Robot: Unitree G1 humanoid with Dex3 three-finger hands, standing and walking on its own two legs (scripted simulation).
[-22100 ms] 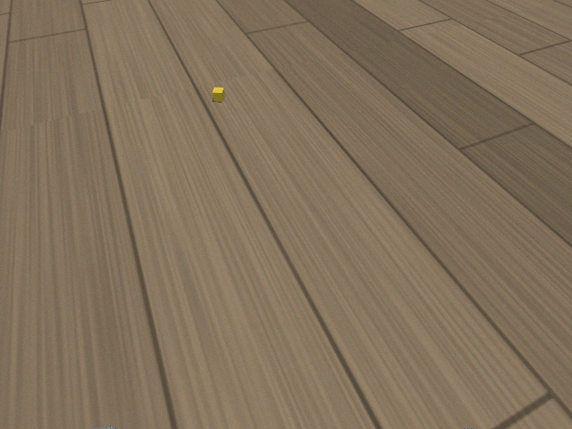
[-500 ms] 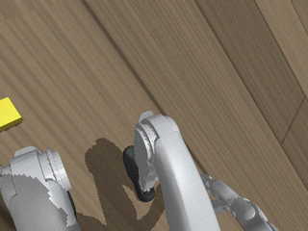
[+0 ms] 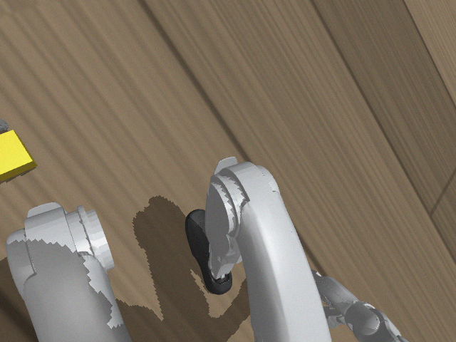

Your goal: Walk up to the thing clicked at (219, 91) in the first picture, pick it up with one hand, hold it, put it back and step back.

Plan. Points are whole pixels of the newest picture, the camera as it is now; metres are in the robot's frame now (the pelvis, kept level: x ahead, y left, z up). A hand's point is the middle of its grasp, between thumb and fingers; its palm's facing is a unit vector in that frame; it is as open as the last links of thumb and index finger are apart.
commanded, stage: close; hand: left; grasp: from above
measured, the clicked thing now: (7, 156) +0.42 +0.24 -0.27
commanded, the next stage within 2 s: none
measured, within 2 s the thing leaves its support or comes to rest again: neither
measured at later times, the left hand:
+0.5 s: hand out of the picture +0.44 +0.31 -0.26, palm faces -0.48 -0.12 -0.87, open 12.7 cm
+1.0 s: hand out of the picture +0.41 +0.28 -0.24, palm faces -0.37 +0.03 -0.93, open 12.5 cm
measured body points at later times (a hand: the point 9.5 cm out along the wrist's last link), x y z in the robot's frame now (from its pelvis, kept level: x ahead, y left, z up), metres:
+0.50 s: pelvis +0.01 +0.01 +0.00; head +0.29 +0.13 +0.33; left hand +0.47 +0.32 -0.21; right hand +0.08 -0.25 -0.06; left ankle +0.07 +0.13 -0.26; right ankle +0.13 -0.13 -0.26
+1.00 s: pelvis +0.00 +0.01 +0.01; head +0.25 +0.15 +0.36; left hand +0.42 +0.27 -0.19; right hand +0.09 -0.27 -0.04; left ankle +0.07 +0.13 -0.26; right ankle +0.13 -0.13 -0.26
